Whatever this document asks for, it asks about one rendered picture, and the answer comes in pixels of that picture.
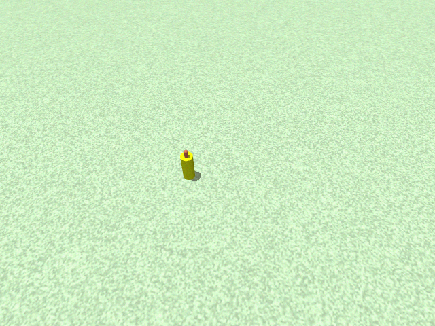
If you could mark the bottle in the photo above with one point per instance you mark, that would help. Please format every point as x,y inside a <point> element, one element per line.
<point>187,164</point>

